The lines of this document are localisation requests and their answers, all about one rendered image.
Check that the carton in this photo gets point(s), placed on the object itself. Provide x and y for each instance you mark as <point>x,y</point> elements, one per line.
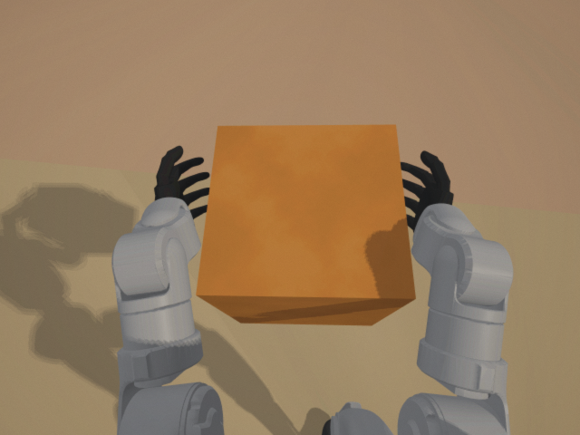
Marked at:
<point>306,224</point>

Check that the right robot thigh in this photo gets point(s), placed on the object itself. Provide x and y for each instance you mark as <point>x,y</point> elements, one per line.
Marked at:
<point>354,421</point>

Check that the robot right hand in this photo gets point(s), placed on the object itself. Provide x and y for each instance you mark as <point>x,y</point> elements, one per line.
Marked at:
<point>437,186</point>

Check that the robot left forearm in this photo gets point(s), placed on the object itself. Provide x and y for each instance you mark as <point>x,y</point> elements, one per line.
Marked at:
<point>151,276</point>

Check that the robot right forearm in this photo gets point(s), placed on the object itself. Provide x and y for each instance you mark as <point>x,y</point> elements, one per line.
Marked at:
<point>468,301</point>

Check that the robot left hand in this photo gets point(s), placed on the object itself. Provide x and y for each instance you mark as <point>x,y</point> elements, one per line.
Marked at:
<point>168,175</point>

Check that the robot right shin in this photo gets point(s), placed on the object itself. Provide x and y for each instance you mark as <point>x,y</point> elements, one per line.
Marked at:
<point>351,404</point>

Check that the left robot upper arm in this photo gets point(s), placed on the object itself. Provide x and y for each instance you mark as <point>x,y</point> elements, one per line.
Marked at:
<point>182,409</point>

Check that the right robot upper arm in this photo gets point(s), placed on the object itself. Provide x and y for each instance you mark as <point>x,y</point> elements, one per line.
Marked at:
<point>435,414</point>

